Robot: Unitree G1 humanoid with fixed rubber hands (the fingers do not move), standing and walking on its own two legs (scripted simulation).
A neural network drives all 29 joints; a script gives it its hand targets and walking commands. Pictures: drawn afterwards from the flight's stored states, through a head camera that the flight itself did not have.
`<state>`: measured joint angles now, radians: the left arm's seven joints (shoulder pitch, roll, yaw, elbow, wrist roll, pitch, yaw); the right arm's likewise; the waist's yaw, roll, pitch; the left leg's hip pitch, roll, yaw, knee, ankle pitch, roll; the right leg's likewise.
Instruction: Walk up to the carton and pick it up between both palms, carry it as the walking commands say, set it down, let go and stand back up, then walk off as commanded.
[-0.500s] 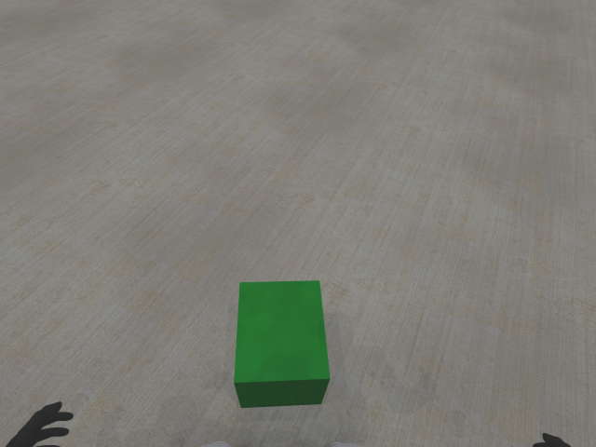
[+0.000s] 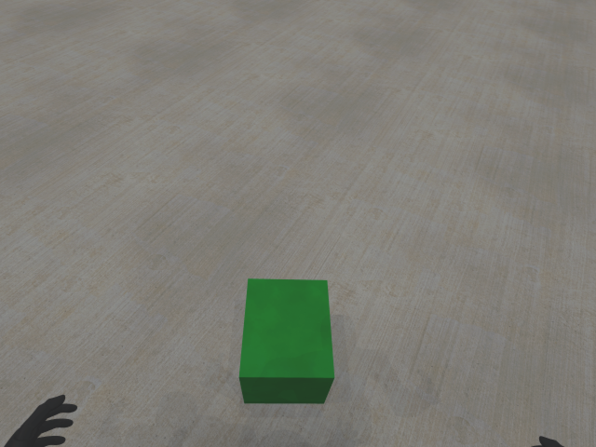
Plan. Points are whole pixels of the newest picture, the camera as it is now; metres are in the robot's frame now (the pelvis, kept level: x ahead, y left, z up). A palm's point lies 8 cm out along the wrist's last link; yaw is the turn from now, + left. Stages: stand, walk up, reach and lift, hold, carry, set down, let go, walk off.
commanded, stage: walk up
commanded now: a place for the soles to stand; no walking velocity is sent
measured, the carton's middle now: (286, 341) +0.52 -0.01 -0.62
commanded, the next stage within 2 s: reach and lift in 1.58 s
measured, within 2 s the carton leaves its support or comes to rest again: neither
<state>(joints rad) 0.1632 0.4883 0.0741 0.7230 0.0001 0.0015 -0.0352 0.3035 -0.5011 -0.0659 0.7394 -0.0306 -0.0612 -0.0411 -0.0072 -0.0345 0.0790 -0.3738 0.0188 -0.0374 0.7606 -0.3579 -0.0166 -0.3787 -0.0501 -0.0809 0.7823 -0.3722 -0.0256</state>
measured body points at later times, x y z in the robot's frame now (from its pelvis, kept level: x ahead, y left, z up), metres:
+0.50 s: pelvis +0.01 +0.03 +0.00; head +0.03 +0.04 +0.45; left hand +0.13 +0.38 -0.08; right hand +0.10 -0.32 -0.08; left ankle +0.03 +0.17 -0.71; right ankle +0.03 -0.11 -0.71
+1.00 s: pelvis +0.00 +0.05 +0.00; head +0.02 +0.06 +0.45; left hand +0.12 +0.40 -0.08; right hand +0.11 -0.29 -0.08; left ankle +0.03 +0.17 -0.71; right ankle +0.03 -0.10 -0.71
